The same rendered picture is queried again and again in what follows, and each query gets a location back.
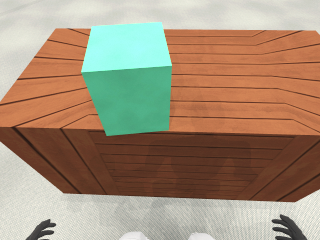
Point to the right robot hand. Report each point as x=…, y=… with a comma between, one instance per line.
x=293, y=230

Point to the pedestal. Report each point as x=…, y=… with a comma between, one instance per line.
x=244, y=120

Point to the left robot hand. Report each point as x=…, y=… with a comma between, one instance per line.
x=38, y=233

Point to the carton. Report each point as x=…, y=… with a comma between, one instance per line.
x=128, y=71

